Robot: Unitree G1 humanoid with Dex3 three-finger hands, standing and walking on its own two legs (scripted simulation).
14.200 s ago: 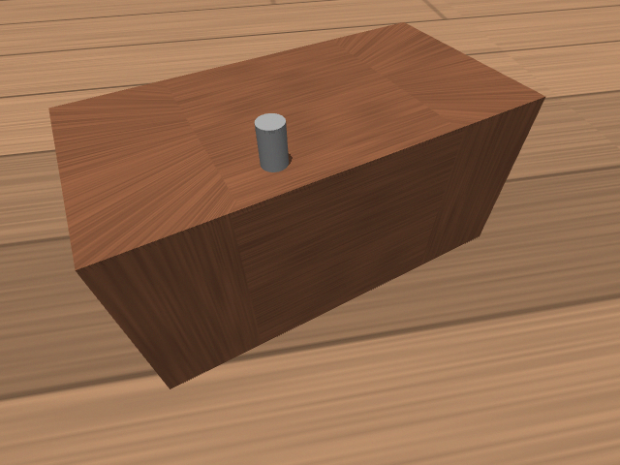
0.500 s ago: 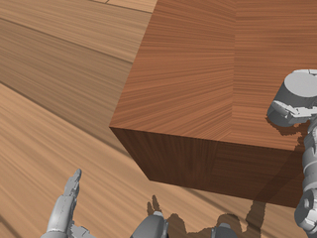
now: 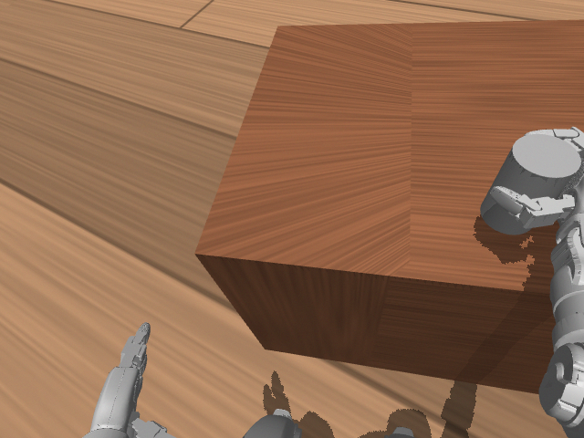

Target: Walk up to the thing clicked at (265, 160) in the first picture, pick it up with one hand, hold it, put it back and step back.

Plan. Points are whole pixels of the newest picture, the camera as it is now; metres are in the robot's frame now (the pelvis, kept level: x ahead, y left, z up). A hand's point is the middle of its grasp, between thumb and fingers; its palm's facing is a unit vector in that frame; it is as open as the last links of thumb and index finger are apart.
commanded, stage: settle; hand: right
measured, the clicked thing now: (524, 187) +0.48 -0.22 +0.05
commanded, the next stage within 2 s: lift in 0.20 s
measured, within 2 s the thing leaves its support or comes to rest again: neither
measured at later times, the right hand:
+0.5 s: hand (536, 169) +0.47 -0.21 +0.09, palm faces +0.16 +0.99 +0.02, open 10.5 cm
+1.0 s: hand (556, 160) +0.41 -0.19 +0.17, palm faces +0.17 +0.99 +0.01, open 10.4 cm
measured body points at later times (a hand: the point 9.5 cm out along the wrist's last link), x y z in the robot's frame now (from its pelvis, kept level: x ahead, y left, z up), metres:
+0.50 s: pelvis +0.01 +0.00 +0.01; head +0.08 -0.03 +0.46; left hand +0.15 +0.26 -0.01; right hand +0.46 -0.27 +0.09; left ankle +0.01 +0.14 -0.67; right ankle +0.01 -0.12 -0.67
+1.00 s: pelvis +0.01 +0.01 +0.04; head +0.03 +0.01 +0.49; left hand +0.16 +0.26 -0.01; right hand +0.40 -0.24 +0.17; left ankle +0.01 +0.14 -0.67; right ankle +0.01 -0.12 -0.67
